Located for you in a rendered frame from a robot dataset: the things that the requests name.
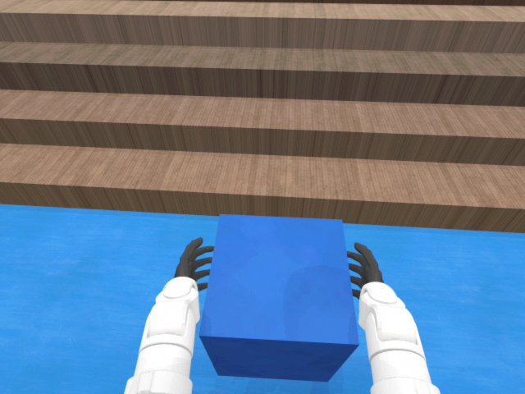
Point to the robot right hand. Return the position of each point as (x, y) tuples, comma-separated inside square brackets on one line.
[(369, 270)]

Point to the carton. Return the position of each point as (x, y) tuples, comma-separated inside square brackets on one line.
[(279, 302)]

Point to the robot left hand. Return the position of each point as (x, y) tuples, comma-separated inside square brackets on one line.
[(188, 263)]

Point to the right robot forearm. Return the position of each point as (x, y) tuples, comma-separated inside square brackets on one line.
[(394, 347)]

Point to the left robot forearm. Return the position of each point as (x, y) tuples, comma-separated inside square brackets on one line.
[(167, 344)]

